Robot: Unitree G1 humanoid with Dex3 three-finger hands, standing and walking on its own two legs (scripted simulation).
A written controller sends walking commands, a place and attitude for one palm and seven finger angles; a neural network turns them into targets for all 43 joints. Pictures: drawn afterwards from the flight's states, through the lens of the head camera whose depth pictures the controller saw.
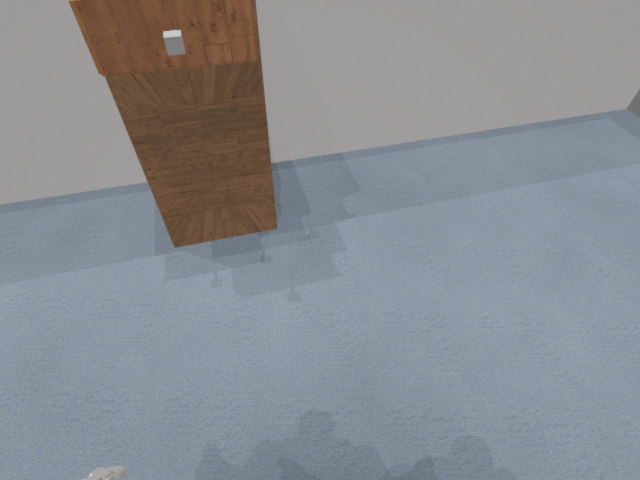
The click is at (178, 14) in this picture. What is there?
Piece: drawer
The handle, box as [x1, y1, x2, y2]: [163, 30, 185, 55]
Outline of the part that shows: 163,31 163,38 168,55 185,53 180,30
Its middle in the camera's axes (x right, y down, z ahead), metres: -0.34 -0.46 +0.89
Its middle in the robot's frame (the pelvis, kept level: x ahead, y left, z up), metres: +0.97 +0.39 +0.12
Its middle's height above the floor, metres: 0.89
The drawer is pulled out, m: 0.14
